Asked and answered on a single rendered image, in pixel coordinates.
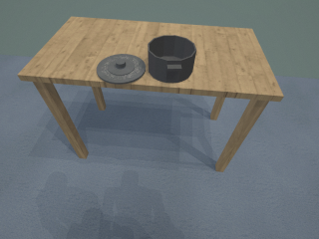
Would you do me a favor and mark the pot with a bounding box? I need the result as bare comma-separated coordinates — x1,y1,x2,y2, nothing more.
148,35,196,84

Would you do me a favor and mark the table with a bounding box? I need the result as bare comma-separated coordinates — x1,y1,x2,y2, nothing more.
17,16,284,172

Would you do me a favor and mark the lid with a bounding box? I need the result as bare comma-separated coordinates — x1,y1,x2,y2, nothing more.
96,54,146,85

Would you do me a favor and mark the knob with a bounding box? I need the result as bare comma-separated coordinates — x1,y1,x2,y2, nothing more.
116,59,126,68

